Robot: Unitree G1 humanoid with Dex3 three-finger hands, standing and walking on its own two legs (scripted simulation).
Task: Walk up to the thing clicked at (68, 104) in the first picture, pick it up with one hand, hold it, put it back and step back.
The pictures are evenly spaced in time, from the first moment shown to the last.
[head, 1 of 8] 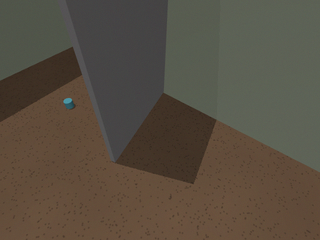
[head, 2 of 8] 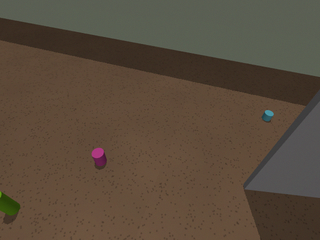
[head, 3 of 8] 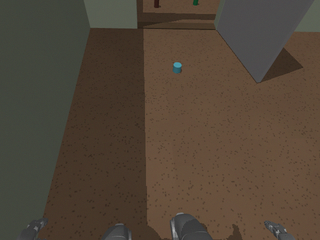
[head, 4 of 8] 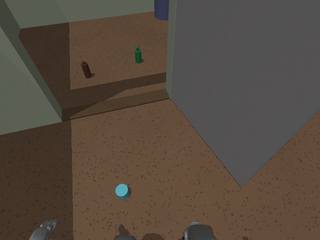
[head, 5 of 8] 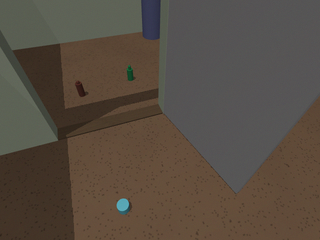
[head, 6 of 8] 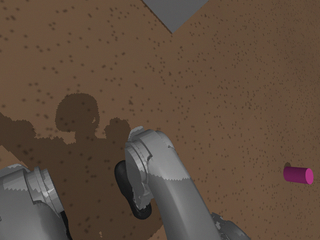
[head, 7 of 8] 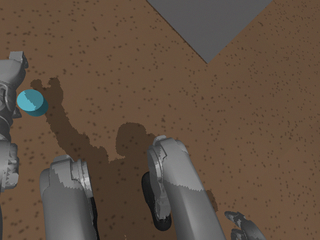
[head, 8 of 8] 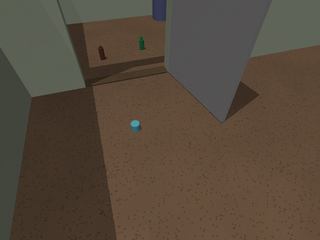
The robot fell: no
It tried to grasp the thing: yes
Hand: left
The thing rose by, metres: 0.68
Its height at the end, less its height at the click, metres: +0.00
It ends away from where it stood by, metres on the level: 0.01
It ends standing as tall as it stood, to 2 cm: yes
